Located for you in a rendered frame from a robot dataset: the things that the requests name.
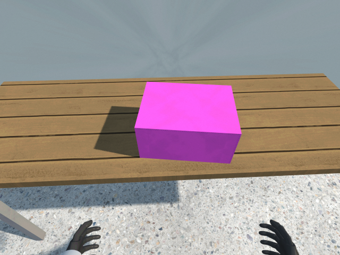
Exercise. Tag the robot left hand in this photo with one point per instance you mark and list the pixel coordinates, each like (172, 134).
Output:
(79, 238)

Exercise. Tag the carton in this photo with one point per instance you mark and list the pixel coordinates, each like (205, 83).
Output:
(190, 122)

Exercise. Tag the robot right hand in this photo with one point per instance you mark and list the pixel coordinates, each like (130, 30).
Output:
(284, 244)

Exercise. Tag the table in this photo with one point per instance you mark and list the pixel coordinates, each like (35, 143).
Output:
(75, 132)

